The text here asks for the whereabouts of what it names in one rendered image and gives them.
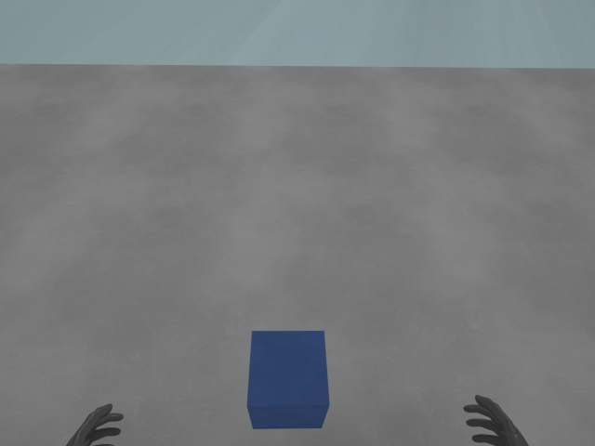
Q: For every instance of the left robot hand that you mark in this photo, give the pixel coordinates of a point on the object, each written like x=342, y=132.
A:
x=87, y=432

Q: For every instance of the right robot hand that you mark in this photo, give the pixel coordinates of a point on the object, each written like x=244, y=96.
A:
x=507, y=433

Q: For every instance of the carton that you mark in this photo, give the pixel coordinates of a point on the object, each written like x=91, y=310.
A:
x=288, y=384

